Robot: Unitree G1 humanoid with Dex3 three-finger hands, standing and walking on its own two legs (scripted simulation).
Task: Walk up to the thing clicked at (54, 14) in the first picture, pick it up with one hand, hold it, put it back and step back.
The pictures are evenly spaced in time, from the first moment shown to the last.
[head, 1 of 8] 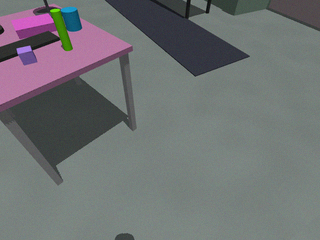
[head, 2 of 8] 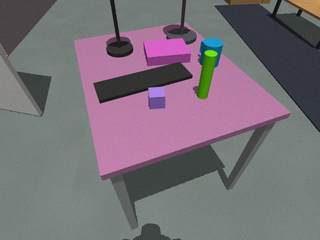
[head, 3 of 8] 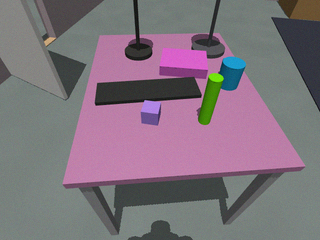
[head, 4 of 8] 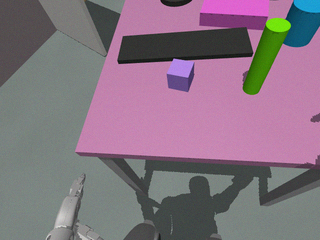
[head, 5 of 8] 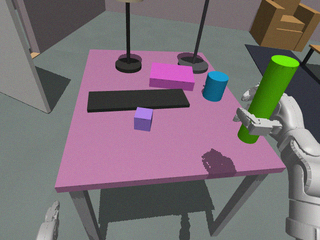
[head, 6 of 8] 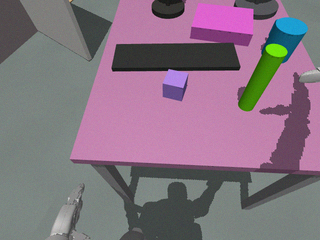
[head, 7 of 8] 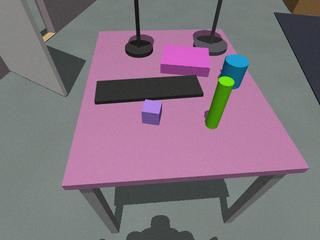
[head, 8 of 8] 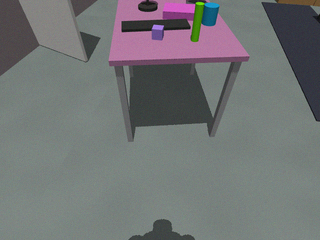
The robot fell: no
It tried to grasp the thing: yes
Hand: right
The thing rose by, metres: 0.21
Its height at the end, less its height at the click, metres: +0.00
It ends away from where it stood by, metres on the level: 0.03
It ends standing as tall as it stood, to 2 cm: yes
